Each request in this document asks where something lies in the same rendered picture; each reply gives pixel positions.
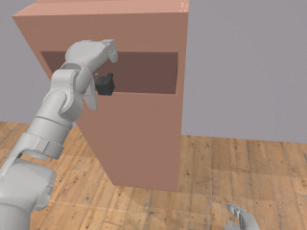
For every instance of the drawer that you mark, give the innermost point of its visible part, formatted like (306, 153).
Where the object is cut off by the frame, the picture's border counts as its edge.
(134, 72)

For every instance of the handle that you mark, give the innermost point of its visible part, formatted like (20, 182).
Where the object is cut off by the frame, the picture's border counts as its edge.
(105, 85)

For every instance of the left robot hand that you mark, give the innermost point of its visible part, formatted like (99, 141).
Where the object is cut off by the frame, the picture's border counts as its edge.
(92, 54)

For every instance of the cabinet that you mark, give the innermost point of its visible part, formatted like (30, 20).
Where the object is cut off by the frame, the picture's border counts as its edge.
(135, 136)

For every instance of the right robot hand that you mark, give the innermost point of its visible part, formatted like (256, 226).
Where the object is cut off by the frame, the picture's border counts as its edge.
(246, 220)

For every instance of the robot left forearm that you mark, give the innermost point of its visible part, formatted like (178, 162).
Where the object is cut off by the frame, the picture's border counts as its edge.
(61, 107)

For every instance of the left robot upper arm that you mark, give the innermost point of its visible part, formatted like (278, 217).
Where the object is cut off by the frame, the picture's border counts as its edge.
(27, 187)

